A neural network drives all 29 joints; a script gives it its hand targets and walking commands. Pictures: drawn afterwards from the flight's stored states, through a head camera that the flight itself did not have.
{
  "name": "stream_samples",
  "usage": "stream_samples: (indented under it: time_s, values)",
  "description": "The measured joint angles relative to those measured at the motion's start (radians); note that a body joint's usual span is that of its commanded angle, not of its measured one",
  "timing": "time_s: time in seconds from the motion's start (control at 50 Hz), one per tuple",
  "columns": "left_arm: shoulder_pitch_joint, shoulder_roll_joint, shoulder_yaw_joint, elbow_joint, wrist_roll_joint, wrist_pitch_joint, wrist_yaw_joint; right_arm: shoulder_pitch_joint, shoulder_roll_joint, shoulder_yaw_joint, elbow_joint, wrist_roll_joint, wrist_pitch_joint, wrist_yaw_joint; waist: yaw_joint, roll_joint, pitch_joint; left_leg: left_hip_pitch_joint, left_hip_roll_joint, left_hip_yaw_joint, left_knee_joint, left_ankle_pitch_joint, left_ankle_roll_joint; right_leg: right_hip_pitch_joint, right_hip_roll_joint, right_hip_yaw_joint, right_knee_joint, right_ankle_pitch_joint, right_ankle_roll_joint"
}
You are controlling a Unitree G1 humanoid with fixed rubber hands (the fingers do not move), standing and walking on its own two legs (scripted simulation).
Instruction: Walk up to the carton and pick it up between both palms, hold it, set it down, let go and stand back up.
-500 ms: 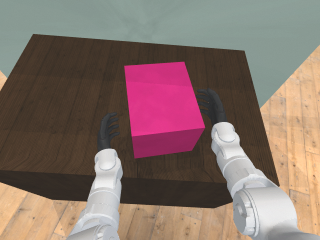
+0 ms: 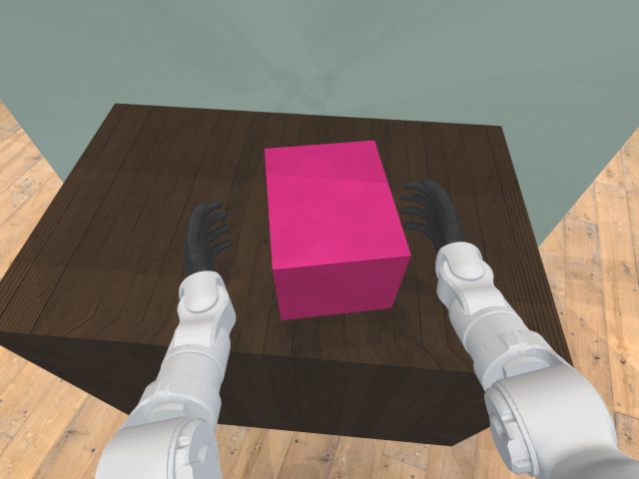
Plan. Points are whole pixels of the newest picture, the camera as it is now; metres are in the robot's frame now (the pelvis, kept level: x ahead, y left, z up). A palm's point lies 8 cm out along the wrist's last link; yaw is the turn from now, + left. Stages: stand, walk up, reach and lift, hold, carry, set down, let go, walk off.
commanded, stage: set down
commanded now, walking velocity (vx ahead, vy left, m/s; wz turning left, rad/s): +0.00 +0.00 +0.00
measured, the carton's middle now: (328, 228) +0.51 +0.04 -0.04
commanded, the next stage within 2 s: none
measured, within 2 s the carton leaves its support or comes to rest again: neither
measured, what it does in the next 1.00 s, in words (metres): stands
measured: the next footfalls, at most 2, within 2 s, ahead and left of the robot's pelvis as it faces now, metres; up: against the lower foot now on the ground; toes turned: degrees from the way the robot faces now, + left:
none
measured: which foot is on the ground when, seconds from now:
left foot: down 0.00-1.00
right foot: down 0.00-1.00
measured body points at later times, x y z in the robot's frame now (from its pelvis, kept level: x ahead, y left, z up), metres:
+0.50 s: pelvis -0.03 +0.00 +0.00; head +0.01 -0.01 +0.45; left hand +0.37 +0.19 +0.07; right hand +0.44 -0.14 +0.10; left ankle +0.00 +0.16 -0.73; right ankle +0.00 -0.08 -0.73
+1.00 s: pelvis -0.04 +0.00 +0.01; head -0.01 -0.01 +0.46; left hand +0.32 +0.22 +0.07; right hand +0.41 -0.14 +0.09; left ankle +0.00 +0.16 -0.73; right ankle +0.00 -0.08 -0.73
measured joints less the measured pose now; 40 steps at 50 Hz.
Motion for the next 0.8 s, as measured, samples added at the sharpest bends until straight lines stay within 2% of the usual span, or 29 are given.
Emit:
stream_samples:
  time_s: [0.14,0.34,0.48,0.62,0.7,0.8]
  values:
    - [-0.024,0.039,-0.060,-0.002,-0.085,0.104,0.000,-0.025,-0.044,0.050,-0.001,0.106,0.069,0.022,0.000,0.000,-0.011,0.000,-0.005,0.000,0.001,0.019,-0.002,0.000,-0.005,0.000,0.000,0.020,0.002]
    - [-0.073,0.060,-0.117,-0.022,-0.141,0.258,0.017,-0.099,-0.088,0.050,-0.004,0.108,0.201,0.062,0.001,0.000,-0.043,0.003,-0.005,0.000,-0.002,0.040,-0.002,0.000,-0.005,0.001,0.004,0.036,-0.003]
    - [-0.087,0.062,-0.122,-0.030,-0.150,0.300,0.019,-0.116,-0.104,0.050,-0.004,0.108,0.262,0.074,0.001,0.000,-0.040,0.014,-0.005,0.000,-0.021,0.052,-0.002,0.000,-0.004,0.000,0.007,0.037,-0.008]
    - [-0.076,0.063,-0.123,-0.044,-0.150,0.300,0.002,-0.111,-0.104,0.057,-0.007,0.108,0.238,0.074,0.001,0.000,-0.004,0.032,-0.006,0.001,-0.044,0.060,-0.002,0.007,-0.004,0.001,0.007,0.034,-0.010]
    - [0.008,0.065,-0.123,-0.166,-0.150,0.279,-0.028,-0.058,-0.104,0.073,-0.071,0.113,0.183,0.070,0.001,0.000,0.004,0.054,-0.008,0.001,-0.064,0.067,-0.005,0.023,-0.006,0.001,0.000,0.033,-0.009]
    - [0.054,0.073,-0.123,-0.221,-0.150,0.274,-0.060,-0.037,-0.104,0.080,-0.089,0.113,0.152,0.069,0.001,0.000,0.020,0.098,-0.017,0.001,-0.090,0.078,-0.005,0.061,-0.014,0.001,-0.008,0.033,-0.005]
